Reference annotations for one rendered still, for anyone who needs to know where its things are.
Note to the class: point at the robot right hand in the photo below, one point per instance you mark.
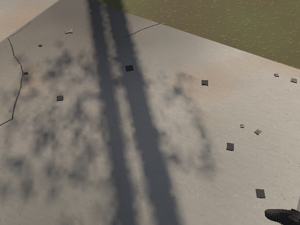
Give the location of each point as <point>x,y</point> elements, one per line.
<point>283,216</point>

